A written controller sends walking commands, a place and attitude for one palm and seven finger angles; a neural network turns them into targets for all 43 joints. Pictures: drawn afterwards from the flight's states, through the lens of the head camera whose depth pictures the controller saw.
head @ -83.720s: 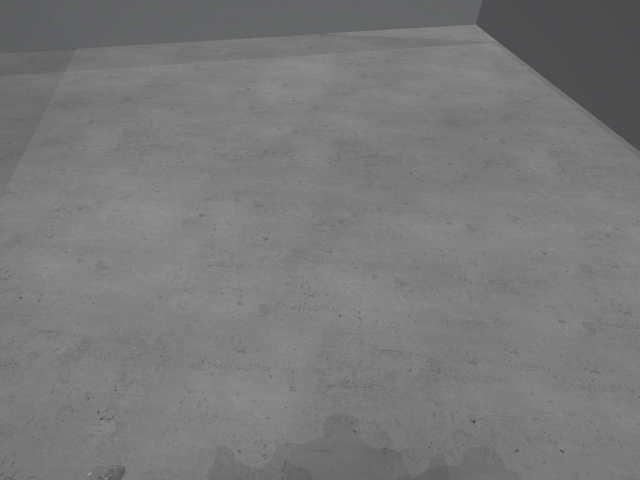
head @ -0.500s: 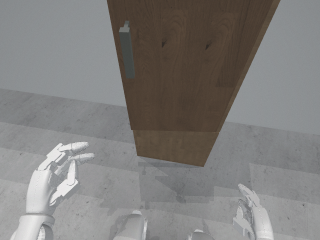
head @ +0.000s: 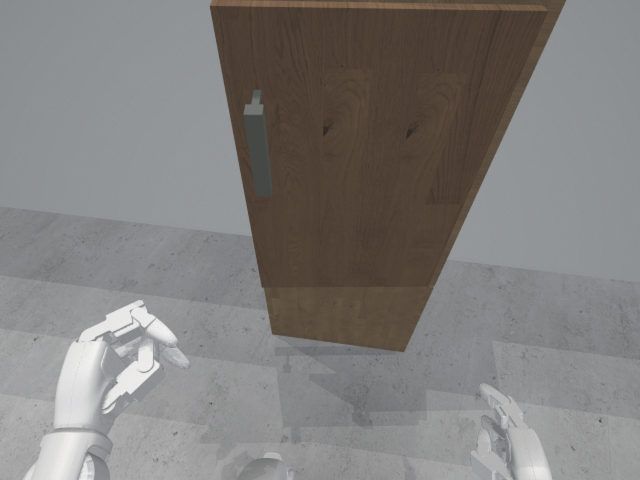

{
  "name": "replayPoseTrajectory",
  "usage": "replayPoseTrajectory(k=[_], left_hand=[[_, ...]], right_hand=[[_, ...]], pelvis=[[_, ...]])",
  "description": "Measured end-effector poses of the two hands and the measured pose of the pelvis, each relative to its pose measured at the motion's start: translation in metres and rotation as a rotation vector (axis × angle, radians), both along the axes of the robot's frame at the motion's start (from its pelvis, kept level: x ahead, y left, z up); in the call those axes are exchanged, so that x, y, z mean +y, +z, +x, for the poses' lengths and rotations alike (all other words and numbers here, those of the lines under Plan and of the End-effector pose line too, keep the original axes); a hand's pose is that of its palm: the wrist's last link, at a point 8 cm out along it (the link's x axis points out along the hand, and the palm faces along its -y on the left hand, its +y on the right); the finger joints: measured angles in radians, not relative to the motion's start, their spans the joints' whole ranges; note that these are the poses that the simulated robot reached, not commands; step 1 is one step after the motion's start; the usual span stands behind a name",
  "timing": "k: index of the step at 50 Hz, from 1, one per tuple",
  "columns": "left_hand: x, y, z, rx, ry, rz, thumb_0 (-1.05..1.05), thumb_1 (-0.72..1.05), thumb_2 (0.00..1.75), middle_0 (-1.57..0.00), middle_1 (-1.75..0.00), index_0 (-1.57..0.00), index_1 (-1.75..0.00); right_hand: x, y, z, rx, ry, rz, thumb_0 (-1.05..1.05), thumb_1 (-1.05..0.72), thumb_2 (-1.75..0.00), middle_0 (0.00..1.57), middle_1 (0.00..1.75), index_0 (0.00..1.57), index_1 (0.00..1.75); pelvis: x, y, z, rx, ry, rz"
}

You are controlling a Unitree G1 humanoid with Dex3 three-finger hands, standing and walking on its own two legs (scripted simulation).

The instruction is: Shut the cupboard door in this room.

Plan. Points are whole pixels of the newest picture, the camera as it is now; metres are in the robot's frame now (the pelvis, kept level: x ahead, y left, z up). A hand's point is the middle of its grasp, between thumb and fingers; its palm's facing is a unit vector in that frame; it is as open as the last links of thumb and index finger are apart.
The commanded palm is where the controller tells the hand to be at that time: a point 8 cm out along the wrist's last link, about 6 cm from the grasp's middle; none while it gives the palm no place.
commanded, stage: raise the hand and make a fist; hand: left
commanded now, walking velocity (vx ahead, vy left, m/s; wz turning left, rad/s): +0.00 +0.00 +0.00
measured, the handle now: (260, 144) +0.52 +0.13 +0.13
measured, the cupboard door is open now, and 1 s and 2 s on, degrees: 9 9 9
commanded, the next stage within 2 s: bring the fist close to the handle in 0.84 s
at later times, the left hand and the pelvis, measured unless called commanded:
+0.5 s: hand (168, 328) +0.24 +0.17 +0.13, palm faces +0.11 -0.99 -0.05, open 3.1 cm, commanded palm +0.20 +0.22 +0.13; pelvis +0.01 -0.02 +0.03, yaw +0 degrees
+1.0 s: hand (182, 322) +0.24 +0.16 +0.13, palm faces +0.12 -0.99 -0.04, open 3.1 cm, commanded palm +0.23 +0.20 +0.13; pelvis +0.01 -0.03 +0.03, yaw +0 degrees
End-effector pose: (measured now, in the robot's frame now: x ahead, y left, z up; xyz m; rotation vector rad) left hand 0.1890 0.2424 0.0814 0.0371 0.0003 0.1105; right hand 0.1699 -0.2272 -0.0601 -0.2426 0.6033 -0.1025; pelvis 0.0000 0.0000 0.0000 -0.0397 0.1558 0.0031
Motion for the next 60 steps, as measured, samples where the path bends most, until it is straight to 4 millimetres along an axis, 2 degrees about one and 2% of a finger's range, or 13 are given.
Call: replayPoseTrajectory(k=[6, 11, 24, 36, 50, 54, 60], left_hand=[[-0.002, 0.016, 0.003, -0.016, 0.006, 0.009, 0.02, 0.90, 0.90, -1.13, -1.31, -1.12, -1.31], [-0.005, 0.026, 0.006, -0.010, 0.004, 0.010, 0.02, 0.90, 0.90, -1.21, -1.40, -1.21, -1.40], [-0.019, 0.053, 0.018, -0.033, -0.001, 0.018, 0.02, 0.90, 0.90, -1.29, -1.49, -1.29, -1.49], [-0.031, 0.047, 0.024, -0.008, 0.011, 0.001, 0.02, 0.90, 0.90, -1.30, -1.50, -1.30, -1.50], [-0.030, 0.049, 0.028, -0.016, 0.011, 0.008, 0.02, 0.90, 0.90, -1.30, -1.50, -1.30, -1.50], [-0.035, 0.048, 0.040, -0.028, 0.003, 0.000, 0.02, 0.90, 0.90, -1.30, -1.50, -1.30, -1.50], [-0.055, 0.049, 0.071, -0.038, -0.045, -0.009, 0.02, 0.90, 0.90, -1.30, -1.50, -1.30, -1.50]], right_hand=[[0.012, 0.011, 0.013, -0.040, 0.037, 0.036, 0.02, -0.90, -0.90, 0.20, 0.30, 0.21, 0.30], [0.013, 0.015, 0.014, -0.046, 0.050, 0.054, 0.02, -0.90, -0.90, 0.20, 0.30, 0.21, 0.30], [-0.015, 0.015, -0.002, -0.015, 0.011, 0.054, 0.02, -0.90, -0.90, 0.20, 0.30, 0.21, 0.30], [-0.037, 0.019, -0.002, -0.016, -0.015, 0.039, 0.02, -0.90, -0.90, 0.20, 0.30, 0.21, 0.30], [-0.027, 0.018, 0.009, -0.017, 0.001, 0.059, 0.02, -0.90, -0.90, 0.20, 0.30, 0.21, 0.30], [-0.022, 0.015, 0.009, -0.006, 0.011, 0.057, 0.02, -0.90, -0.90, 0.20, 0.30, 0.21, 0.30], [-0.019, 0.011, 0.003, 0.020, 0.005, 0.062, 0.02, -0.90, -0.90, 0.20, 0.30, 0.21, 0.30]], pelvis=[[-0.003, 0.007, 0.002, -0.027, 0.005, 0.003], [-0.007, 0.013, 0.003, -0.048, 0.007, 0.008], [-0.022, 0.025, 0.005, -0.092, 0.003, 0.027], [-0.032, 0.029, 0.010, -0.101, -0.007, 0.041], [-0.029, 0.029, 0.014, -0.100, -0.004, 0.042], [-0.027, 0.028, 0.011, -0.100, 0.005, 0.039], [-0.025, 0.029, 0.009, -0.094, -0.001, 0.041]])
